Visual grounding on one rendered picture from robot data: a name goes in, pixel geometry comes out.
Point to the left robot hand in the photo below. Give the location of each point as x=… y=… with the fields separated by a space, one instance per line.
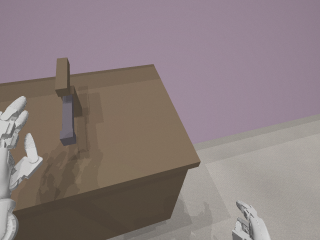
x=11 y=123

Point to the tap lever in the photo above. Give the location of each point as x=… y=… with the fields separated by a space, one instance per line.
x=67 y=134

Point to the right robot hand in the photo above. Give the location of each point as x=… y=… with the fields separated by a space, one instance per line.
x=254 y=229

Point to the robot left forearm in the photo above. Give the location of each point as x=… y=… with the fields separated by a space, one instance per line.
x=9 y=224

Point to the counter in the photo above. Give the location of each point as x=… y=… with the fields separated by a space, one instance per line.
x=128 y=165

